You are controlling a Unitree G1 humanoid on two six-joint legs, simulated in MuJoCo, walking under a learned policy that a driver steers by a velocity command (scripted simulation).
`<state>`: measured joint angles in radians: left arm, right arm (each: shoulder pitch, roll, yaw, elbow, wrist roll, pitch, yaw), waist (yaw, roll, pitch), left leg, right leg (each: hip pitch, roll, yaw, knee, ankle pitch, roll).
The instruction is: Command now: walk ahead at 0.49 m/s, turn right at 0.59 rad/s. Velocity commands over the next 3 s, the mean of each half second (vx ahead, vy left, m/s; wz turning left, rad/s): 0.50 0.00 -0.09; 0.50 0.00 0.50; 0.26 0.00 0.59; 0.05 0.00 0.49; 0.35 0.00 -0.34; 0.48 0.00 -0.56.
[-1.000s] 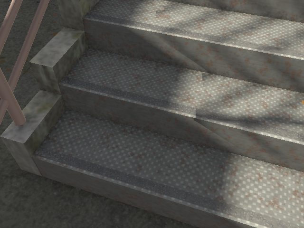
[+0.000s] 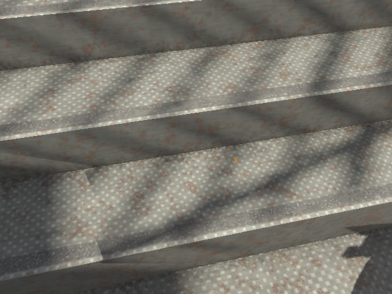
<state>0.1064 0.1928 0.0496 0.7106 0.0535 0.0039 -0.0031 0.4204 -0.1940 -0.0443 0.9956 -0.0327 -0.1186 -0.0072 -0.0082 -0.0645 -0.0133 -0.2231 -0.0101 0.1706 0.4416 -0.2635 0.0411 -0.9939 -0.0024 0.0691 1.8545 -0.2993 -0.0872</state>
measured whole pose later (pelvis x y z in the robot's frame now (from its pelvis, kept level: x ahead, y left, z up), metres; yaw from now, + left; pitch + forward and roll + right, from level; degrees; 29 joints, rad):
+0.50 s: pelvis +0.29 -0.13 +0.13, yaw +1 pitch +2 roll +0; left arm 0.25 0.19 0.05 0.93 0.03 -0.08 -0.02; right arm 0.22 -0.20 -0.08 0.80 -0.02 -0.06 0.00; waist -0.05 0.03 0.00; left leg -0.82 0.01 -0.05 1.87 -0.07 0.10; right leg -0.49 -0.05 -0.24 0.84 -0.38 -0.09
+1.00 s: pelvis +0.57 -0.10 +0.25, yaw +16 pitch +1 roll +3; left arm 0.32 0.16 0.03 0.78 0.04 -0.10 -0.01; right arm 0.19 -0.22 -0.05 0.80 -0.02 0.02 -0.02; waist 0.01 0.03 -0.04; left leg -0.66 -0.17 0.18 1.12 -0.50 0.20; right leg -0.55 -0.06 0.04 1.71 -0.05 -0.05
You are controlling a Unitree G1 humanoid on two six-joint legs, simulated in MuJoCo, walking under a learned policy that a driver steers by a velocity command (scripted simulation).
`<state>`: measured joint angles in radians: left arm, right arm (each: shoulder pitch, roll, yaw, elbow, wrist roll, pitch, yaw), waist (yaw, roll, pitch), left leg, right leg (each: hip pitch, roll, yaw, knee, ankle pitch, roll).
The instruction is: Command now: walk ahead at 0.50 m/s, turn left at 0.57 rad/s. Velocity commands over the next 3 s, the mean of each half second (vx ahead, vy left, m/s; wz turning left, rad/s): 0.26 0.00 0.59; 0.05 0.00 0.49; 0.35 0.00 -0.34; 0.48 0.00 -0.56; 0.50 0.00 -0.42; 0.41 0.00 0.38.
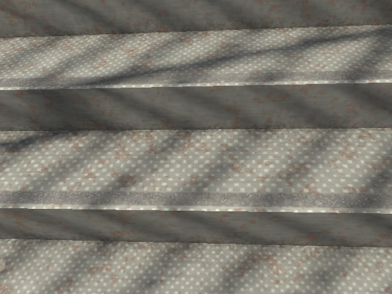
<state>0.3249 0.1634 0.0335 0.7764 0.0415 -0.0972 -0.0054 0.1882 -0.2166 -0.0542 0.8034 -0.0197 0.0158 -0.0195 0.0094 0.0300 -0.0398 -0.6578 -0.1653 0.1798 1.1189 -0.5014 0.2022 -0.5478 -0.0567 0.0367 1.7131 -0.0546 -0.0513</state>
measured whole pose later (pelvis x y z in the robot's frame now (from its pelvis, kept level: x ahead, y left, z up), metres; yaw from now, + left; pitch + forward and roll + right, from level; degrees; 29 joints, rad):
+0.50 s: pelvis +0.26 -0.05 +0.19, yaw +19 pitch +2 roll -2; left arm 0.09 0.16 0.05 0.68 0.02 -0.02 0.08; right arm 0.21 -0.26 -0.11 0.67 -0.05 -0.04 -0.01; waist -0.04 0.05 0.04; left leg -0.63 -0.10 -0.11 1.63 -0.18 0.03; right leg -0.70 -0.05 -0.17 1.00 -0.34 -0.07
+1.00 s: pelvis +0.37 +0.02 +0.26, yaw +34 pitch +1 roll +0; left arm 0.26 0.22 0.07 0.74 0.02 0.04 0.03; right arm 0.19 -0.14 -0.02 0.58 -0.05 -0.02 -0.01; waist 0.00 -0.04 -0.02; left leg -0.34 -0.01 0.10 0.57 -0.25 0.07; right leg -0.44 -0.08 -0.07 1.20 -0.46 0.08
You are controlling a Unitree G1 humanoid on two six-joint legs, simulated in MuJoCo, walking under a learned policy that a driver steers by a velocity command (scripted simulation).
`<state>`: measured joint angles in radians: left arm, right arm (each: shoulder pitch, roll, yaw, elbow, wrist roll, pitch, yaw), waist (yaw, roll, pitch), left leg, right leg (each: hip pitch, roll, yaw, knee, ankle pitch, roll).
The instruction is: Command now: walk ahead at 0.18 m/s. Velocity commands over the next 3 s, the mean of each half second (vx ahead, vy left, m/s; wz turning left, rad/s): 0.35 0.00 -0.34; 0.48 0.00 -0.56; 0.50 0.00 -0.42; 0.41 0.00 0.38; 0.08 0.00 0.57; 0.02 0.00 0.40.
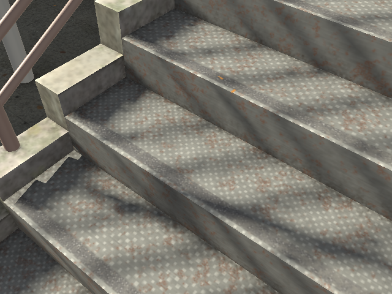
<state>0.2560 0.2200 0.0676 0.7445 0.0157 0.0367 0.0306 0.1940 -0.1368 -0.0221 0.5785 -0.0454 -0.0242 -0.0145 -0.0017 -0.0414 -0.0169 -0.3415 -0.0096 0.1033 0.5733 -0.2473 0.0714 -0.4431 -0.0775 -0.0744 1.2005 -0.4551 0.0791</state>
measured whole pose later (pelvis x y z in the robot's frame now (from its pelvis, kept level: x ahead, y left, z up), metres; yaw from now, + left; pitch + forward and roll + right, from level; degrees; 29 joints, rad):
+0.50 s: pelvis +0.13 -0.14 +0.02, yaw -14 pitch +3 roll -2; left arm -0.02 0.12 0.00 0.47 0.00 0.04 0.02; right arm 0.48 -0.24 -0.05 0.96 0.00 -0.09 0.00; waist -0.02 0.06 -0.04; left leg 0.11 0.24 0.31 0.12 -0.15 -0.05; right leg -1.05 -0.04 -0.06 1.55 -0.53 -0.16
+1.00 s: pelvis +0.36 -0.31 +0.21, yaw -31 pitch +6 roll +4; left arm 0.52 0.12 0.05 0.93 0.00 -0.07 0.06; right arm -0.18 -0.02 0.09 0.47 -0.04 -0.03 0.01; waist 0.12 -0.01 0.05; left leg -1.20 -0.03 0.18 1.46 -0.34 0.10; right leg -0.01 0.10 0.25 0.18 -0.11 -0.16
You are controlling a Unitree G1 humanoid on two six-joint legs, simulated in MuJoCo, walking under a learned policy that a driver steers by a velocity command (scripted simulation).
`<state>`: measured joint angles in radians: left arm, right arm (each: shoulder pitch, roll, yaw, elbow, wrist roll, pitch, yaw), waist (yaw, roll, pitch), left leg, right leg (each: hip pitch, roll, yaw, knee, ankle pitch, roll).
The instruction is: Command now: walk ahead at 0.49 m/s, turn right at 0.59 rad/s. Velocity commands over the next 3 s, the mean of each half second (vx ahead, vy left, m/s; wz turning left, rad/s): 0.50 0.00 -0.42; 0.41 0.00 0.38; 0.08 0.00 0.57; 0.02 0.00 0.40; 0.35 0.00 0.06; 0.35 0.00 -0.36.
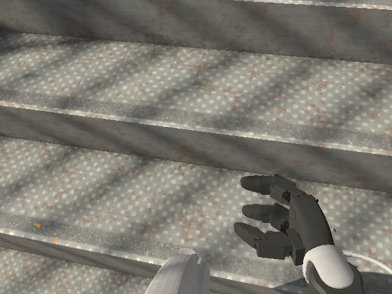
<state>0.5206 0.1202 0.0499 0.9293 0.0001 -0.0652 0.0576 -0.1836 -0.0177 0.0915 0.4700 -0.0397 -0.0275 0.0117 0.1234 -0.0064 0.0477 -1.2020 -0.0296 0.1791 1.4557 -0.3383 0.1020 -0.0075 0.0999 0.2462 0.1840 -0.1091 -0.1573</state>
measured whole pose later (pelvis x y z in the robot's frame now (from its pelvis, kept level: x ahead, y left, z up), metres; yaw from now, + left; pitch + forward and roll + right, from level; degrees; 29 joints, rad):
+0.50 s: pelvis +0.29 -0.09 +0.16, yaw -14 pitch +7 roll -2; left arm -0.23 0.03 -0.06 0.44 0.01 -0.03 -0.02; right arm 0.56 -0.13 -0.03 1.06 0.00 -0.13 -0.02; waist -0.13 0.02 0.04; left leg 0.05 0.12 0.16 0.09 -0.17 0.01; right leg -1.11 -0.07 -0.11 1.38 -0.43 -0.14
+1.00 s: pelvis +0.58 -0.17 +0.33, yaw -1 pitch +4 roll +2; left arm 0.47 0.16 0.03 1.02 -0.01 -0.10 0.05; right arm -0.05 -0.07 0.02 0.55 -0.01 0.03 -0.02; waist 0.01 0.01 0.04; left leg -1.10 0.00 0.19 1.42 -0.42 0.17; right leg 0.08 -0.09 -0.33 0.22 -0.24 0.01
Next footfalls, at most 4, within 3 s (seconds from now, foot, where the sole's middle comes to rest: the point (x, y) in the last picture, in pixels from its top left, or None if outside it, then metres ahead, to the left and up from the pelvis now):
0.04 left None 0.22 0.08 -0.63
0.52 right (352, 250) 0.46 -0.26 -0.46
1.02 left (297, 97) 0.80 -0.12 -0.29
1.78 right None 1.03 -0.28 -0.12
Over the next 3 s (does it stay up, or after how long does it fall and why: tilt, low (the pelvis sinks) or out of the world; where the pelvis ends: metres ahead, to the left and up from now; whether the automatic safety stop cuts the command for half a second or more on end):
stays up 1.20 0.02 0.66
